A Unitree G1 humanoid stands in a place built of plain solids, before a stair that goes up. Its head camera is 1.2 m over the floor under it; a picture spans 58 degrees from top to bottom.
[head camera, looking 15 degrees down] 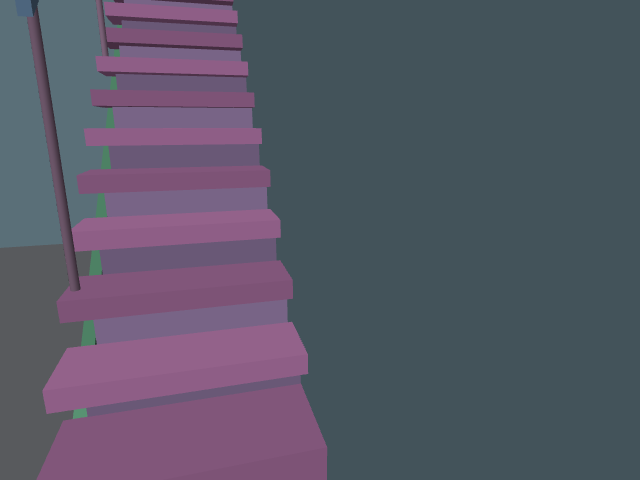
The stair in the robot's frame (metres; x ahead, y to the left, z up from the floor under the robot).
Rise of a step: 0.20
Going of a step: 0.25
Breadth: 0.86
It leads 15 degrees to the left of straight ahead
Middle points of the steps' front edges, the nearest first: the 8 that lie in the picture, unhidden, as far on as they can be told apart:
1.30 0.46 0.39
1.54 0.52 0.59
1.78 0.59 0.78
2.02 0.66 0.98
2.26 0.72 1.18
2.51 0.79 1.37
2.75 0.86 1.57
2.99 0.92 1.77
